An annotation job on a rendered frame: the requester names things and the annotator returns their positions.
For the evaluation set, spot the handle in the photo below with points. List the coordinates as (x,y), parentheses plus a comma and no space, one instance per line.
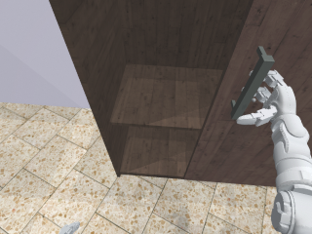
(259,73)

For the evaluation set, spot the right robot upper arm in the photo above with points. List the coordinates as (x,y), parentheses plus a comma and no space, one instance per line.
(292,213)

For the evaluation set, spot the right robot hand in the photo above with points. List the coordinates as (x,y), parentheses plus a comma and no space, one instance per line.
(282,101)

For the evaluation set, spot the left robot hand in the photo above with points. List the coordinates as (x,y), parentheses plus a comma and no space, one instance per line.
(70,229)

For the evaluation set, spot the right robot forearm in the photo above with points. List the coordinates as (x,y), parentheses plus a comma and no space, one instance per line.
(291,154)

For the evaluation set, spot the wardrobe door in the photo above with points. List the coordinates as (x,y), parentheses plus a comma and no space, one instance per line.
(228,152)

